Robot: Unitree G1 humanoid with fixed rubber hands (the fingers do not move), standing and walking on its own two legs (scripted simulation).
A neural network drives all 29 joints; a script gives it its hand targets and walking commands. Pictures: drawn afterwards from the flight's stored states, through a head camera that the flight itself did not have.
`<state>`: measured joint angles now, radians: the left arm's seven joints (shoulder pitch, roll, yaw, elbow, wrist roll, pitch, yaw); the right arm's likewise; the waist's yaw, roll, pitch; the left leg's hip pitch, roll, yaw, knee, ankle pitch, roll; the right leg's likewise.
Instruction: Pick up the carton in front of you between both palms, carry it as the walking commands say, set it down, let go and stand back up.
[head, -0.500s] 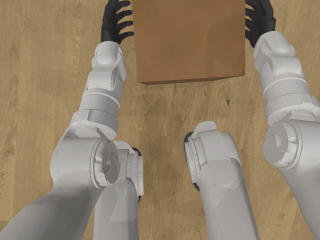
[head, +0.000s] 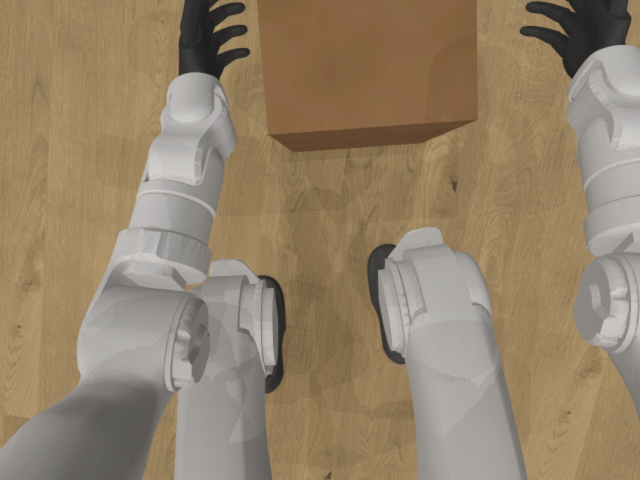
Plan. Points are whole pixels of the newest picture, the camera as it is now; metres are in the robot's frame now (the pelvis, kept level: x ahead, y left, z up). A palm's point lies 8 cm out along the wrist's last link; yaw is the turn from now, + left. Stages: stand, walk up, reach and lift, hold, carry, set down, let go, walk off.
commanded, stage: set down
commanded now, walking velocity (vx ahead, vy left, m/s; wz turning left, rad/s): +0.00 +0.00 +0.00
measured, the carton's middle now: (358, 60) +0.54 -0.11 -0.27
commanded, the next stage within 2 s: let go in 0.84 s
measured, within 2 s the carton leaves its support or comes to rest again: neither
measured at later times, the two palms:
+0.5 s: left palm (108, 4) +0.52 +0.06 +0.01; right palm out of the picture +0.47 -0.33 +0.02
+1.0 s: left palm out of the picture +0.51 +0.07 +0.15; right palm out of the picture +0.46 -0.33 +0.15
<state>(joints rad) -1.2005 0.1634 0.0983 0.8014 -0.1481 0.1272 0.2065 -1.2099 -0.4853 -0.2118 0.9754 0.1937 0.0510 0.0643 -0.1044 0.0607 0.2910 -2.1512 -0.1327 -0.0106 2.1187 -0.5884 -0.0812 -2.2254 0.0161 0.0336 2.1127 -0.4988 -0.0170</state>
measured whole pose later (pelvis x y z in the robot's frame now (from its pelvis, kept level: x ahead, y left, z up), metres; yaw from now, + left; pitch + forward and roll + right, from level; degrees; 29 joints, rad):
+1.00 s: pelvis +0.06 -0.01 +0.26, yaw -4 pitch +40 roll +3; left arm -0.76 0.02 0.22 0.63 0.09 0.15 0.15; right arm -0.83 -0.35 -0.32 0.82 -0.04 0.09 0.15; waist -0.05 0.03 -0.07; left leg -1.44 -0.07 -0.06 1.14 -0.41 -0.05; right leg -1.52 0.05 0.06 1.15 -0.33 -0.02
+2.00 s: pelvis +0.14 +0.03 +0.38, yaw -6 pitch -4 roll -1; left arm 0.22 0.20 0.03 0.43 0.00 0.13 -0.06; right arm 0.22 -0.21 -0.05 0.43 -0.02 0.13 0.08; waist 0.00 0.02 0.08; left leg -0.08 -0.05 -0.05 0.45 -0.31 0.04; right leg -0.12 0.02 0.07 0.42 -0.24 0.02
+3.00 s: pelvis +0.18 +0.00 +0.36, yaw -15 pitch +3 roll +0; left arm 0.30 0.25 0.02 0.79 0.02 0.00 0.03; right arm 0.40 -0.28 0.00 0.69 -0.02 0.02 -0.06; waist -0.03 0.00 -0.06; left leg -0.21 0.04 0.11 0.65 -0.48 0.00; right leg -0.35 0.10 0.17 0.71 -0.40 -0.02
